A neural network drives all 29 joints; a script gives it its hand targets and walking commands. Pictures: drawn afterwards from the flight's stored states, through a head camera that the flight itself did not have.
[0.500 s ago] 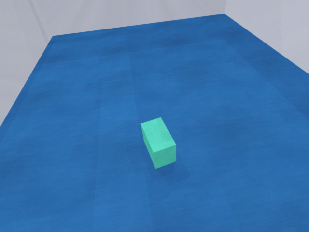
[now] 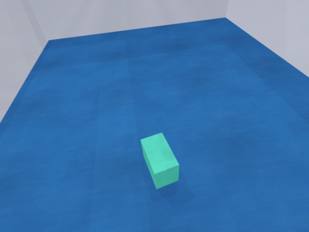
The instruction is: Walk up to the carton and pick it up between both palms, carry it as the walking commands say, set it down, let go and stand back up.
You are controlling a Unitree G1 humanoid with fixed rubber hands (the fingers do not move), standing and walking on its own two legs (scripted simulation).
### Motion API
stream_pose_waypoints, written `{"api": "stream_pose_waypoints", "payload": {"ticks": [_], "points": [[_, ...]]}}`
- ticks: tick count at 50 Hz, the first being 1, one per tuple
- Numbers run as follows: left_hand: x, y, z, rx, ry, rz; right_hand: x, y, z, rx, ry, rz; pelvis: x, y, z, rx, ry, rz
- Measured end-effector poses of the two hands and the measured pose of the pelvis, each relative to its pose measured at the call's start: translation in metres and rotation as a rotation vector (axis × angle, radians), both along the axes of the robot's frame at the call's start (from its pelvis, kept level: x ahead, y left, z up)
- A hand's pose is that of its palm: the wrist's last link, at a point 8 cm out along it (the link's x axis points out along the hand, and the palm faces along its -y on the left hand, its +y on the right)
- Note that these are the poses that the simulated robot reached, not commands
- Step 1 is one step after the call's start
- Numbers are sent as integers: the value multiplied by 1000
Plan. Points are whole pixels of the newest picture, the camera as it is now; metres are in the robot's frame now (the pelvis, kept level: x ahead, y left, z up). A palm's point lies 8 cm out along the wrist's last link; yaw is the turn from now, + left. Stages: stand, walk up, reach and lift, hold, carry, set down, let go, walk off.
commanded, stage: walk up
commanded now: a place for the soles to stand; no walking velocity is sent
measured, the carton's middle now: (159, 160) +0.74 +0.03 -0.64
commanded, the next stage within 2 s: none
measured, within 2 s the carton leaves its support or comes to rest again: neither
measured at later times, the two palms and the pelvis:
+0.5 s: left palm (50, 214) +0.23 +0.33 -0.06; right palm (285, 227) +0.18 -0.31 -0.10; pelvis +0.14 +0.01 +0.00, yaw +1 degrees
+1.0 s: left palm (66, 181) +0.33 +0.31 -0.07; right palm (273, 196) +0.26 -0.31 -0.10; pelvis +0.19 +0.01 +0.00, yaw +1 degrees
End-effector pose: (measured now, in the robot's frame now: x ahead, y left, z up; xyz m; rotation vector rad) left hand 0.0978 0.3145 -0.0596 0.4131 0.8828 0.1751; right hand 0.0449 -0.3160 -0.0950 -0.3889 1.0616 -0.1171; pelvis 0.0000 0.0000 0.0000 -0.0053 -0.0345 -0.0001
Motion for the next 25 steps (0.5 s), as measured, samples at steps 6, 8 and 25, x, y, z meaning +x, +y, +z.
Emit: {"api": "stream_pose_waypoints", "payload": {"ticks": [6,8,25], "points": [[58,-7,-11,-33,-5,-34,3,-2,7,-33,60,-45,29,2,-1,15,21,-17],[73,-12,-11,-37,-5,-43,9,-6,9,-38,75,-51,39,-2,1,15,28,-16],[131,12,-2,9,15,18,132,9,-4,-4,28,-2,137,10,-1,5,-5,12]]}}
